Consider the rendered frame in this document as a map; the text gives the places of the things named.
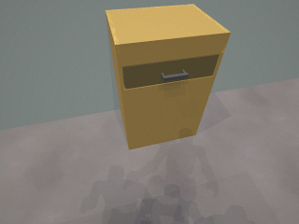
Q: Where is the handle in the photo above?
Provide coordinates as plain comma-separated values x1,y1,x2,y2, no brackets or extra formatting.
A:
161,69,189,82

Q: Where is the drawer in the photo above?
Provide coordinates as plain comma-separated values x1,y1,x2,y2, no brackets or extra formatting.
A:
122,53,220,90

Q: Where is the cabinet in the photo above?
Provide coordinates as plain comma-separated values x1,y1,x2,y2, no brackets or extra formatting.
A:
106,4,231,150

